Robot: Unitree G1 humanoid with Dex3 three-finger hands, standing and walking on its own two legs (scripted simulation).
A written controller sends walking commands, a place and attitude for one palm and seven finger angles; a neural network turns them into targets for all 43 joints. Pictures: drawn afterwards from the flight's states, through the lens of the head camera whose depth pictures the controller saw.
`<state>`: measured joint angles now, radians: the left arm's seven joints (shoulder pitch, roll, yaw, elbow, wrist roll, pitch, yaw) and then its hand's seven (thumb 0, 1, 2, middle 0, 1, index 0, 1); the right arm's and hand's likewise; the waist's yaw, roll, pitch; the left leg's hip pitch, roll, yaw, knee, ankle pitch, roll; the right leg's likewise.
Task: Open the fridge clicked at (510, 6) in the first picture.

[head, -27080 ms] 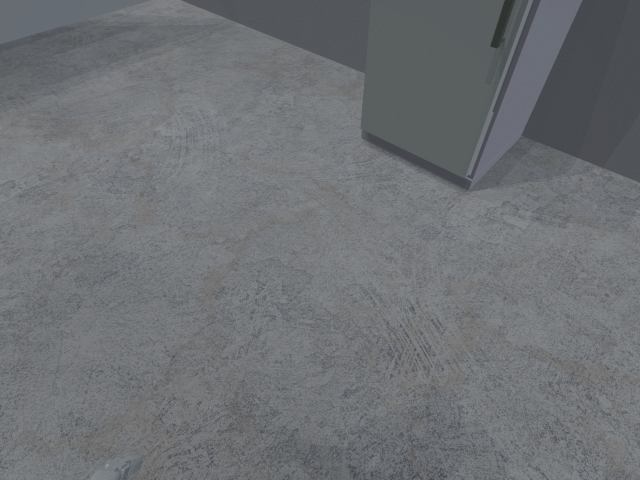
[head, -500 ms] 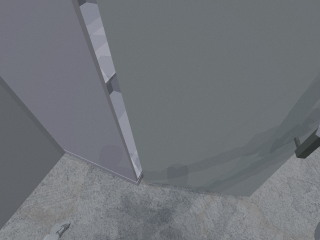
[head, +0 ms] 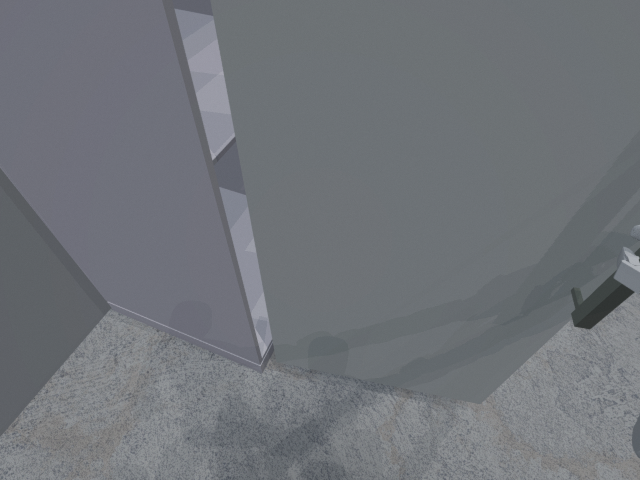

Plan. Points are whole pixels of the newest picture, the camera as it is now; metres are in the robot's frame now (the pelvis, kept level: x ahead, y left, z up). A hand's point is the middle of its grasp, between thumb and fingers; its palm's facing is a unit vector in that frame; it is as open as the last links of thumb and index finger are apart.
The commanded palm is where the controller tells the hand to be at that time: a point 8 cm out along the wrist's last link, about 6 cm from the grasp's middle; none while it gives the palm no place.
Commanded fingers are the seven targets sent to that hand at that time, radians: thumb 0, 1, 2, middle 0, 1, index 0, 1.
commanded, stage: stop walking and hold the door back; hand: right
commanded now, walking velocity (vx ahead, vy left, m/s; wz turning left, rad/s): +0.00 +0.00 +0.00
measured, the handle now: out of the picture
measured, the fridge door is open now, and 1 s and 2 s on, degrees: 80 76 76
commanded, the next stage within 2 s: loosen the grip on the handle in 0.06 s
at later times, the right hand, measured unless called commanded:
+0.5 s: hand (631, 255) +0.43 -0.36 +0.07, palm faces +0.50 +0.85 -0.17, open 11.0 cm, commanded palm +0.36 -0.39 +0.10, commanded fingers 0.00 0.55 -0.20 0.34 1.27 0.34 1.27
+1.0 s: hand out of the picture +0.43 -0.42 +0.06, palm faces +0.55 +0.80 -0.25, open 14.7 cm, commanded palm +0.39 -0.45 +0.09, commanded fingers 0.00 0.55 -0.20 0.25 1.15 0.25 1.15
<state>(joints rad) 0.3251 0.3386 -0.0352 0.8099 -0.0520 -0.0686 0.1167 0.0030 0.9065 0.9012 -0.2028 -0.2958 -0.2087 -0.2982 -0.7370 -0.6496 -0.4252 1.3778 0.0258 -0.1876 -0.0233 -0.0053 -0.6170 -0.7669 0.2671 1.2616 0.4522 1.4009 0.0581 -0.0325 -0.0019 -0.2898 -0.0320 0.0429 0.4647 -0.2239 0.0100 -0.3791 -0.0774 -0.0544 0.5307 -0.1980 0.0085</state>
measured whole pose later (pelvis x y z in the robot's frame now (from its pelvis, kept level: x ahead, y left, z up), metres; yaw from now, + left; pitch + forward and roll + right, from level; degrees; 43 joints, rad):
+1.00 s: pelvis +0.05 -0.02 -0.01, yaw -2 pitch +11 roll +2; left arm 0.32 0.25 -0.02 0.65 -0.03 -0.03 0.09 0.00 0.91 0.90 -0.20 -0.30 -0.21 -0.30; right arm -0.61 -0.68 -0.57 0.93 -0.06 0.14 0.05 -0.02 0.54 -0.20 0.26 1.16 0.24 1.15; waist 0.05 0.02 -0.06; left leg -0.41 0.02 0.06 0.58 -0.35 -0.02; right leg -0.52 -0.03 -0.04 0.65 -0.32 -0.02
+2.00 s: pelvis +0.03 -0.03 -0.02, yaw -3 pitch +9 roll +3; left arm 0.30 0.26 -0.04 0.59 -0.05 -0.08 0.13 0.00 0.91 0.90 -0.20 -0.30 -0.21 -0.30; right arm -0.36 -0.71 -0.63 0.75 0.08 0.07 0.22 -0.02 0.55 -0.20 0.25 1.15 0.25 1.15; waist 0.00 0.01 -0.08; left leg -0.42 0.02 0.08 0.61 -0.34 -0.02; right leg -0.56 -0.02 -0.01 0.71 -0.31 -0.04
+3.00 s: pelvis +0.01 -0.02 +0.00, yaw -3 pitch +1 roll +1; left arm 0.21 0.23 -0.08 0.63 -0.02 -0.25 0.11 0.01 0.90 0.90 -0.20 -0.30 -0.21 -0.30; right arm 0.17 -0.44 -0.47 0.01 0.14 -0.11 -0.02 -0.02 0.20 -0.37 0.24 0.95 0.24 0.94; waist -0.05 -0.01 -0.01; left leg -0.24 0.02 0.07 0.51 -0.29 -0.01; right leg -0.34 -0.01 -0.01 0.57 -0.24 -0.02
